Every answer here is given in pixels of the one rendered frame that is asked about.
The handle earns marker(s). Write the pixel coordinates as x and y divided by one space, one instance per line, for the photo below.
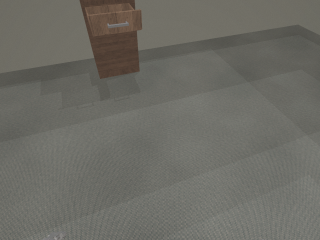
118 25

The drawer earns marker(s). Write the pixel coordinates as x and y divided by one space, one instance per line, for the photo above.
100 16

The cabinet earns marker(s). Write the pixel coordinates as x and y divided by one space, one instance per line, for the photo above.
115 54

